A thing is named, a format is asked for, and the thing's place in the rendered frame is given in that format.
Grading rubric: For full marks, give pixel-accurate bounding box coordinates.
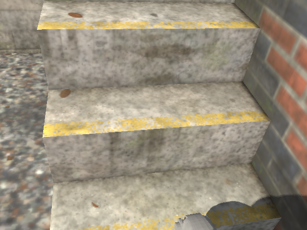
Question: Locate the right robot thigh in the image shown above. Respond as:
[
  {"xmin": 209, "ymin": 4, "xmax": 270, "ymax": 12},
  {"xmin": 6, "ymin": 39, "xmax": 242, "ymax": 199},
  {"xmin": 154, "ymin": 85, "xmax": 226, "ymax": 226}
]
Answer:
[{"xmin": 175, "ymin": 213, "xmax": 217, "ymax": 230}]

